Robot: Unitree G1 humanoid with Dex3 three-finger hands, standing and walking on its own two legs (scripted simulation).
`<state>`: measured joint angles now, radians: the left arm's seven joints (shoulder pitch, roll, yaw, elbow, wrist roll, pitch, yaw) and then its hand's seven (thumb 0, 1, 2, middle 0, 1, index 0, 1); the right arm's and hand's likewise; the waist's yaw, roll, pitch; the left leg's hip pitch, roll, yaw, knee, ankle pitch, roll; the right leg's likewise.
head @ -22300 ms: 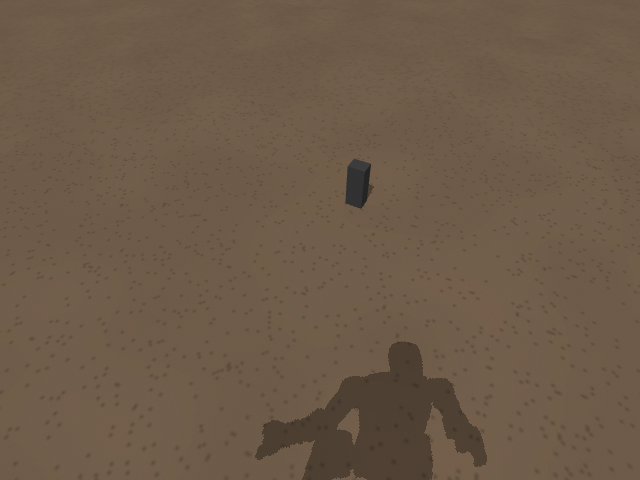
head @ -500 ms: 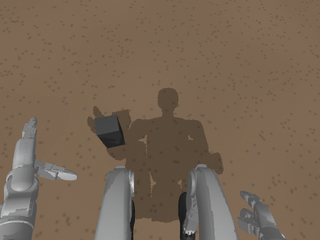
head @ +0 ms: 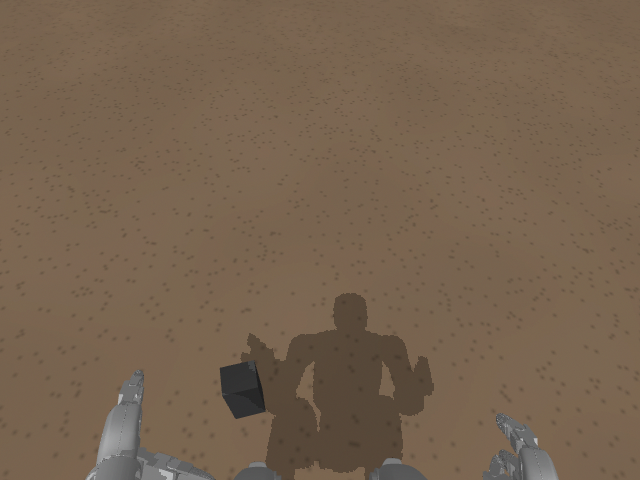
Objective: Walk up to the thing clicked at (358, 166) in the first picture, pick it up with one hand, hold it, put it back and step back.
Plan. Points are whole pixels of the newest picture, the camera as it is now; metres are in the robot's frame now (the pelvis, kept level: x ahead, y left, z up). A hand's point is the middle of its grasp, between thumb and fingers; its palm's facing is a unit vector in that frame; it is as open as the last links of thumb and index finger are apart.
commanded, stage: home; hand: left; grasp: from the side
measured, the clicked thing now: (244, 391) +0.41 +0.20 -0.58
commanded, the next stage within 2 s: stand in 1.88 s
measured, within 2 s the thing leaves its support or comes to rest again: neither
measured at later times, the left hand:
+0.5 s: hand (169, 466) +0.17 +0.18 -0.03, palm faces +0.13 -0.95 -0.28, open 17.4 cm
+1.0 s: hand (179, 468) +0.17 +0.17 -0.03, palm faces +0.12 -0.95 -0.28, open 17.3 cm
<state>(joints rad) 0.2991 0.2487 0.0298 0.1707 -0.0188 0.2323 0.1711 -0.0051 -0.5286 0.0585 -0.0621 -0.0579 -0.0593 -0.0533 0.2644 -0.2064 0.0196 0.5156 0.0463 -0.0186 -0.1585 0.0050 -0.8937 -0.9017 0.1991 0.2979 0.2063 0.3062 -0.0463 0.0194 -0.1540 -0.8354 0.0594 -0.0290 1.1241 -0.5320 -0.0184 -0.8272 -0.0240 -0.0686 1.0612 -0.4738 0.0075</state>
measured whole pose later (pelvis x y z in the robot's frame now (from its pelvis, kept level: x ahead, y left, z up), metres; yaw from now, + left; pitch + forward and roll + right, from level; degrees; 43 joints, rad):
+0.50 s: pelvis +0.00 +0.00 +0.03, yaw +1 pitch +7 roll -2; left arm 0.46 0.21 -0.01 -0.01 -0.02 0.26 0.14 -0.01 -0.52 0.06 -0.06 -0.06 -0.06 -0.05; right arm 0.27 -0.20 0.02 0.49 0.02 -0.12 -0.17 0.01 -0.89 -0.90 0.20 0.30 0.21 0.31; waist -0.02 0.03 -0.10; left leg -0.61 0.05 -0.03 0.96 -0.47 -0.02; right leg -0.60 -0.03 -0.08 0.91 -0.42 0.01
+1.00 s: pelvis +0.00 -0.01 +0.03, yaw +1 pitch +6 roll -1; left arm 0.46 0.20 -0.01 0.02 -0.01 0.25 0.13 -0.01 -0.50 0.07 -0.06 -0.06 -0.06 -0.06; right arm 0.29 -0.20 0.02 0.52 0.02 -0.13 -0.18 0.01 -0.89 -0.90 0.20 0.30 0.21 0.31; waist -0.02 0.03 -0.10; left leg -0.60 0.06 -0.03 0.95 -0.46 -0.03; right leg -0.60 -0.02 -0.07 0.91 -0.42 -0.01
